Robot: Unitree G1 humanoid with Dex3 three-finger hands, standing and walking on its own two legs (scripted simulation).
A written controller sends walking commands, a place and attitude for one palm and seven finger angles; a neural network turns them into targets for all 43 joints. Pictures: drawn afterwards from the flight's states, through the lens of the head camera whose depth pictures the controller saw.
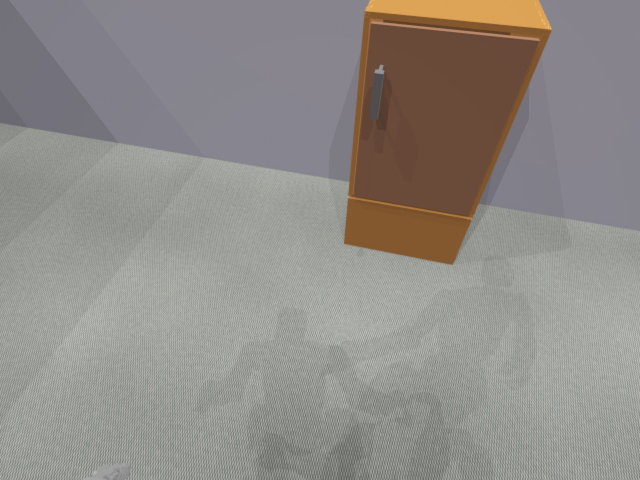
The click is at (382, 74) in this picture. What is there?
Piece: cupboard door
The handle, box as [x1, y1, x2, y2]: [369, 65, 384, 119]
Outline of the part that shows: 383,65 380,65 379,69 375,69 369,118 377,118 384,70 382,69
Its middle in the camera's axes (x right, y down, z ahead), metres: +0.16 -0.42 +1.11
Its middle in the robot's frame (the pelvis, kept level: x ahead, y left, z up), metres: +1.12 -0.10 -0.05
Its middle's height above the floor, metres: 0.72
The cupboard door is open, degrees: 0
